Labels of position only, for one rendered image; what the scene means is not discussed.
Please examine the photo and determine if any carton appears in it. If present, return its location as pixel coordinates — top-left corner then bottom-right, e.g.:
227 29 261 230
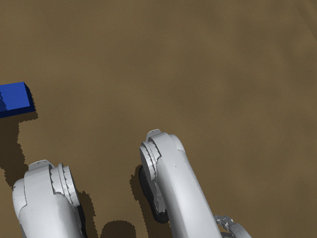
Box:
0 82 35 118

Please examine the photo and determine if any right robot hand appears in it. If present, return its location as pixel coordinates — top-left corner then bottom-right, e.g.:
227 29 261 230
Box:
214 215 252 238

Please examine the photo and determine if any left robot foot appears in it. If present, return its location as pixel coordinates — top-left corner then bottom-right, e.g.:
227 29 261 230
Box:
77 203 88 238

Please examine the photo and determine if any right robot foot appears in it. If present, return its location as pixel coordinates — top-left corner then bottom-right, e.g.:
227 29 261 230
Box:
139 166 169 224

